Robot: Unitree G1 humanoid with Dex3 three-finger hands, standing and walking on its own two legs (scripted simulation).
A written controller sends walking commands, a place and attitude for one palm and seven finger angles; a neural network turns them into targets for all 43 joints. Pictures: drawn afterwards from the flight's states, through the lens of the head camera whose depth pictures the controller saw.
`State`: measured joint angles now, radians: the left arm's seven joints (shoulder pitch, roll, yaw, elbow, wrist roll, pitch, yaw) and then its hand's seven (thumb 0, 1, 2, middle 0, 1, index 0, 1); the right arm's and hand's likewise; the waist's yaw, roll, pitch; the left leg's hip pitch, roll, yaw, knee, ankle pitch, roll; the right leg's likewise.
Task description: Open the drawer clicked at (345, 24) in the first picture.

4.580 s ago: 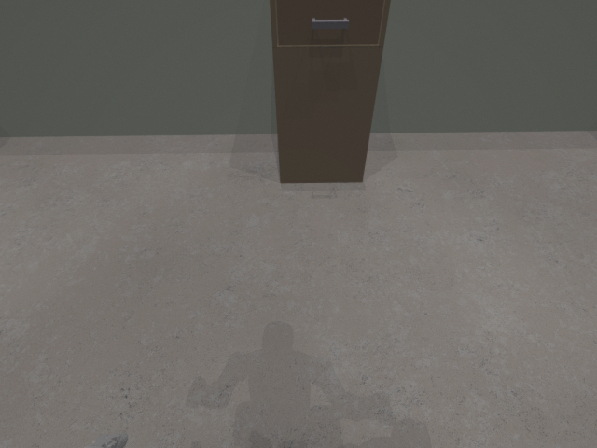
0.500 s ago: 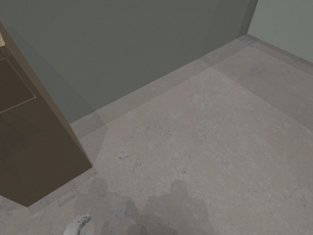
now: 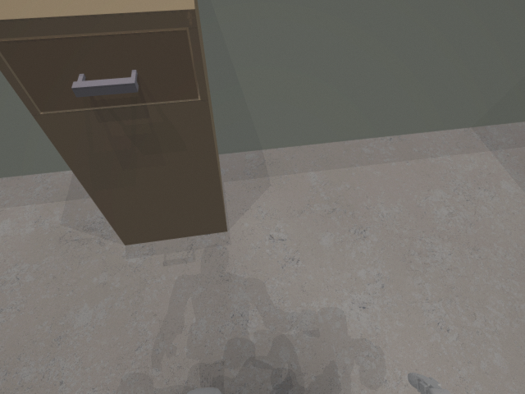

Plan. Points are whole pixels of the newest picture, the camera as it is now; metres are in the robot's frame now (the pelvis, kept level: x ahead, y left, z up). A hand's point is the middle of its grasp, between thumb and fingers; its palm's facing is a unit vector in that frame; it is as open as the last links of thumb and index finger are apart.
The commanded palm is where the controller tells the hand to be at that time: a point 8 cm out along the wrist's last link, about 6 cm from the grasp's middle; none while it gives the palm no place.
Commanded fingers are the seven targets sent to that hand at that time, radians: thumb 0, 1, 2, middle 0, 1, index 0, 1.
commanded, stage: turn to face it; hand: left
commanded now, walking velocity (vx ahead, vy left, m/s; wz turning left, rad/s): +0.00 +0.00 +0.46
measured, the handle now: (107, 81) +0.70 +0.43 +0.03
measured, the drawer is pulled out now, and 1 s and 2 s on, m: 0.00 0.00 0.00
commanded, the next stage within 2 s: take the last steps up to it in 0.48 s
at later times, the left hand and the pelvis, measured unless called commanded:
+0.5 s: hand out of the picture +0.06 +0.20 -0.14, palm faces +0.19 -0.94 -0.29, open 7.4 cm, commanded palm none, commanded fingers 0.00 0.90 0.90 -0.20 -0.30 -0.20 -0.30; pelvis +0.00 -0.02 +0.00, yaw +11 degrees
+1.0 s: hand out of the picture -0.13 +0.17 -0.17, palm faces +0.40 -0.90 -0.18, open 7.4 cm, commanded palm none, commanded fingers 0.00 0.90 0.90 -0.20 -0.30 -0.20 -0.30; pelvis +0.01 +0.03 +0.00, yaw +18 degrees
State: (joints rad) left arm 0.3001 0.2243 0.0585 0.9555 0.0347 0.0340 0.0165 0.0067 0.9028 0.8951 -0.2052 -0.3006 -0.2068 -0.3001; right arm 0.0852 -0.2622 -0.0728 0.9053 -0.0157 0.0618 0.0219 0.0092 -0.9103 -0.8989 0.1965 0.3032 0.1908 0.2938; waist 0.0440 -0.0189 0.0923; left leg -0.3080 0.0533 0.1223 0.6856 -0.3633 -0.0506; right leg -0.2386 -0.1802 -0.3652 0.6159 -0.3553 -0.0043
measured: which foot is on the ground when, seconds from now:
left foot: up 0.00-0.00, down 0.02-0.48, up 0.50-0.94, down 0.96-1.00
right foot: down 0.00-0.02, up 0.04-0.44, down 0.46-0.98, up 1.00-1.00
